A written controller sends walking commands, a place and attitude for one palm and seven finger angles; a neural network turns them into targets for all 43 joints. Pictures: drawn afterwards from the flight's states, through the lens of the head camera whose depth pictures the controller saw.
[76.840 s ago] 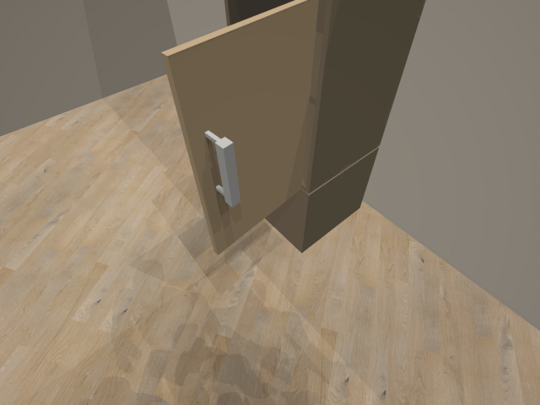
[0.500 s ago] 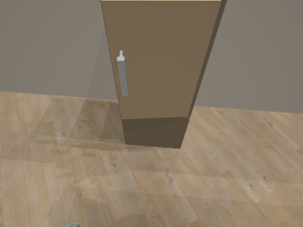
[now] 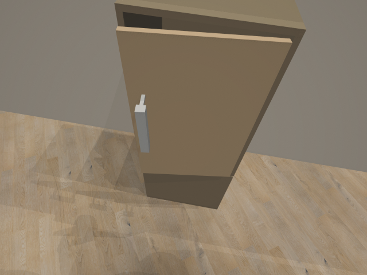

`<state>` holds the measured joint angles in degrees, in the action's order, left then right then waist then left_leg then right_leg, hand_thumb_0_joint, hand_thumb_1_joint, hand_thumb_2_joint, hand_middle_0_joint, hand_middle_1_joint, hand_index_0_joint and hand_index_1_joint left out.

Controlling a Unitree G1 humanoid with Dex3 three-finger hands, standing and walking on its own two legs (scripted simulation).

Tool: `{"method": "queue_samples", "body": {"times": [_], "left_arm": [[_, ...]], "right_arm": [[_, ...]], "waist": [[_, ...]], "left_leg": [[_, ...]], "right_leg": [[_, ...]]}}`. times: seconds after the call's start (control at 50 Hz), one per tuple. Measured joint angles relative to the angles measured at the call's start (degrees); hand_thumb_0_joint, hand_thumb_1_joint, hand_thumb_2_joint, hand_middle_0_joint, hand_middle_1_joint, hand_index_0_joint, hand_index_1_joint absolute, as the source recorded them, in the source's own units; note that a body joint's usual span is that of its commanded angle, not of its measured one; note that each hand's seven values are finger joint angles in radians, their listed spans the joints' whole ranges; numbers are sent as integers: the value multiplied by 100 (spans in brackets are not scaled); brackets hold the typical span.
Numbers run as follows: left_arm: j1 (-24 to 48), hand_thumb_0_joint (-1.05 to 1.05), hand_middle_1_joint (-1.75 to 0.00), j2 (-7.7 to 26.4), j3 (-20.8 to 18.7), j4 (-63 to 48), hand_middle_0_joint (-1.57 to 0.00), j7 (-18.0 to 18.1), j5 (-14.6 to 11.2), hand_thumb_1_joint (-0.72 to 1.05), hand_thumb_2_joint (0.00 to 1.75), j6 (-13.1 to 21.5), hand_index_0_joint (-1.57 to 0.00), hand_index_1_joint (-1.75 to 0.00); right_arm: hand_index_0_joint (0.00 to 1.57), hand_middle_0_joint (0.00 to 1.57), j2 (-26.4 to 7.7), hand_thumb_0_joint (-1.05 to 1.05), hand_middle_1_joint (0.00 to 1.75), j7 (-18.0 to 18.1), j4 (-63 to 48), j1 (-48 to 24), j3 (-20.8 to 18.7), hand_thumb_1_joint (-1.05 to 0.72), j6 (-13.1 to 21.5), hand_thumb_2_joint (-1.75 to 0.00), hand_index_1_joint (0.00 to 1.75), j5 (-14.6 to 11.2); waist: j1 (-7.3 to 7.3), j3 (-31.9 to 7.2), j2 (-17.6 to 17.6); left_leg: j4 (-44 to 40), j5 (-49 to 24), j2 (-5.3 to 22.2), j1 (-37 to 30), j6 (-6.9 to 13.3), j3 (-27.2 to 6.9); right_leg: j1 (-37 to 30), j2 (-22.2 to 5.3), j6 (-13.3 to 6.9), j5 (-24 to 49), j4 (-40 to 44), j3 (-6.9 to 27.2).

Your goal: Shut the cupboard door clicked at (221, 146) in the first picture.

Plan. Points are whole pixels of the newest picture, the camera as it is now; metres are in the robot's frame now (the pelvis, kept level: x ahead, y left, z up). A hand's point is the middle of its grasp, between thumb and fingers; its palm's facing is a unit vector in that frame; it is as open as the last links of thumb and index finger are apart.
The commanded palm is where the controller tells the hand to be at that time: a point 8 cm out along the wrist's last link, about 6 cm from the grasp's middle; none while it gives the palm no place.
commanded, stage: come to a stop and stand still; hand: left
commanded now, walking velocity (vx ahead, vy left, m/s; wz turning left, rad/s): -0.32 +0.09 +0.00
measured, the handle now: (144, 124) +0.49 +0.14 -0.01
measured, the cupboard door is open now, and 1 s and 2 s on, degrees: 8 8 8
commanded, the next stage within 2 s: look again from close up in 0.94 s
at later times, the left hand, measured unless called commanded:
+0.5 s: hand out of the picture +0.08 +0.20 -0.19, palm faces +0.09 -0.97 -0.23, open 7.3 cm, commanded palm none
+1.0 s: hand out of the picture +0.01 +0.16 -0.18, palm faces +0.02 -0.99 -0.17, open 7.3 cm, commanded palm none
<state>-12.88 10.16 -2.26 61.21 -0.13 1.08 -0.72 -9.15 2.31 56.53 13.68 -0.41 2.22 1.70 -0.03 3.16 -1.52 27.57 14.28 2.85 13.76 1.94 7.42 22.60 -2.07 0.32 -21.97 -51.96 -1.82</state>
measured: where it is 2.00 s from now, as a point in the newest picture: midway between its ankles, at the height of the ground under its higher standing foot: outside the picture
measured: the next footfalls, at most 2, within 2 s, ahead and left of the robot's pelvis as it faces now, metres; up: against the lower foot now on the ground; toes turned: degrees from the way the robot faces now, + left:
right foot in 0.10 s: +0.09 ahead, -0.17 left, +0.00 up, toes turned -2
left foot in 0.44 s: +0.06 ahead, +0.11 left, +0.00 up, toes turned +3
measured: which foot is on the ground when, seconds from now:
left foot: down 0.00-0.12, up 0.14-0.42, down 0.44-1.00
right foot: up 0.00-0.08, down 0.10-0.44, up 0.46-0.68, down 0.70-1.00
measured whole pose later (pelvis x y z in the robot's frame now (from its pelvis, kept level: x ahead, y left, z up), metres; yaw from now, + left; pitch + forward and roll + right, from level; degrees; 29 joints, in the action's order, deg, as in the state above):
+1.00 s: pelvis +0.01 -0.01 +0.00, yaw +0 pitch -1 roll +0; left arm -15.6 8.7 0.0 64.5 1.6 0.6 -0.5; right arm -9.7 1.4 64.9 16.1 -0.1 -0.9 0.4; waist 0.1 1.7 -1.3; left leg 21.5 10.7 0.7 9.4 0.3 3.8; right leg 6.7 0.7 -0.7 -14.4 -22.5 1.3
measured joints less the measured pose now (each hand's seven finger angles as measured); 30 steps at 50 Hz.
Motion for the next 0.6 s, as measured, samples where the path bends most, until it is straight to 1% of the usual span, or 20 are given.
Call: {"method": "queue_samples", "body": {"times": [0.04,0.06,0.08,0.1,0.14,0.18,0.2,0.24,0.26,0.3,0.34,0.38,0.42,0.44,0.46,0.48,0.5,0.54,0.56,0.6], "left_arm": [[100,1,-30,15,8,-85,-20,42,-9,93,90,11,-20,-30],[131,1,-30,34,12,-123,-20,48,-7,93,90,20,-20,-30],[141,1,-30,72,18,-165,-20,50,0,93,90,34,-20,-30],[133,1,-30,125,21,-204,-20,53,15,93,90,53,-20,-30],[159,0,-30,136,22,-213,-20,69,48,93,90,53,-20,-30],[239,0,-30,60,42,-202,-20,88,58,92,90,44,-20,-30],[284,0,-30,21,46,-213,-20,107,65,92,90,42,-20,-30],[373,0,-30,-36,39,-262,-20,144,74,92,90,28,-20,-30],[402,0,-30,-50,31,-297,-20,157,76,91,90,17,-21,-30],[439,0,-30,-53,5,-362,-20,180,80,91,90,-6,-21,-30],[448,0,-30,-18,-24,-420,-20,191,90,91,90,-25,-21,-30],[440,0,-30,52,-53,-453,-20,192,98,91,90,-45,-21,-30],[390,0,-30,125,-73,-470,-20,188,64,91,90,-85,-21,-30],[361,0,-30,145,-75,-479,-20,186,37,91,90,-120,-21,-30],[368,0,-30,204,-87,-467,-20,194,19,91,90,-166,-21,-30],[358,0,-30,262,-101,-462,-20,207,14,91,90,-221,-21,-30],[344,0,-30,308,-114,-447,-20,213,13,91,90,-269,-21,-30],[328,0,-30,361,-123,-398,-20,202,2,91,90,-318,-20,-30],[316,0,-30,365,-117,-375,-20,192,-7,91,90,-318,-20,-30],[269,0,-30,341,-83,-343,-20,173,-22,91,90,-291,-20,-30]], "right_arm": [[20,20,-45,-1,30,-10,140,13,3,-94,-95,-90,30,-30],[20,20,-54,0,30,-19,203,17,-10,-93,-150,-90,30,-51],[20,20,-49,0,30,-31,253,25,-29,-93,-204,-90,30,-74],[20,20,-35,0,30,-48,285,40,-54,-93,-256,-90,30,-94],[20,20,-88,0,30,-94,303,17,-136,-92,-375,-90,30,-131],[20,20,-207,0,30,-97,273,-71,-225,-92,-493,-90,30,-144],[20,20,-261,0,30,-87,253,-126,-254,-92,-532,-90,30,-149],[20,20,-352,0,30,-79,207,-238,-288,-92,-573,-90,30,-168],[20,20,-388,0,30,-85,179,-291,-297,-92,-590,-90,30,-172],[20,19,-435,0,30,-107,115,-393,-307,-92,-612,-90,30,-168],[20,19,-449,0,30,-135,36,-482,-297,-91,-609,-90,30,-162],[20,19,-430,0,30,-160,-54,-545,-280,-91,-568,-90,30,-161],[20,19,-426,0,30,-184,-154,-534,-241,-91,-480,-90,30,-148],[20,19,-443,0,30,-193,-201,-495,-230,-91,-427,-90,30,-123],[20,19,-389,0,30,-186,-198,-505,-214,-91,-415,-90,30,-91],[20,19,-321,0,30,-174,-197,-511,-179,-91,-419,-90,30,-60],[20,19,-253,0,30,-153,-200,-506,-139,-91,-419,-90,30,-36],[20,19,-141,0,30,-104,-204,-486,-66,-91,-412,-90,30,-18],[20,19,-102,0,30,-88,-197,-479,-37,-91,-405,-90,30,-19],[20,20,-46,0,30,-78,-162,-477,3,-91,-393,-90,30,-27]], "waist": [[-13,64,64],[-21,89,75],[-31,103,49],[-35,97,-14],[-24,74,37],[15,119,187],[19,160,223],[5,251,243],[-10,278,233],[-44,301,192],[-73,287,124],[-91,256,35],[-82,184,7],[-68,123,60],[-87,133,-22],[-118,138,-103],[-137,130,-154],[-155,118,-181],[-163,119,-166],[-174,117,-102]], "left_leg": [[-83,19,46,-137,-78,-59],[-42,79,66,-180,-128,-74],[46,167,64,-205,-181,-72],[176,280,36,-200,-236,-58],[516,509,64,-82,-301,-105],[1208,1164,-8,169,-327,-328],[1659,1463,-99,322,-335,-435],[2457,1781,-286,604,-367,-582],[2707,1822,-353,712,-389,-615],[2863,1776,-424,837,-428,-635],[2621,1637,-426,846,-455,-631],[1941,1312,-385,688,-459,-613],[820,417,-276,325,-434,-595],[551,131,-199,239,-325,-634],[659,212,-234,260,-212,-600],[728,331,-257,249,-126,-556],[707,392,-264,214,-73,-527],[520,338,-264,121,-39,-512],[406,264,-263,75,-43,-513],[213,127,-262,4,-34,-512]], "right_leg": [[-123,-69,52,354,893,17],[-219,-98,64,628,1322,17],[-326,-130,55,1060,1726,55],[-421,-167,62,1344,1929,137],[-467,-156,122,816,1865,126],[-458,-126,111,532,1787,76],[-462,-139,159,568,1802,75],[-506,-181,124,634,1895,74],[-531,-208,112,667,1963,75],[-574,-257,123,747,2106,75],[-586,-302,162,816,2203,72],[-561,-342,221,834,2200,75],[-477,-334,302,744,2001,60],[-399,-292,292,628,1815,13],[-314,-287,247,223,1525,94],[-221,-228,192,-203,1159,212],[-127,-137,152,-456,761,311],[-22,31,110,-584,144,401],[-39,88,103,-581,27,394],[-213,144,95,-560,217,313]]}}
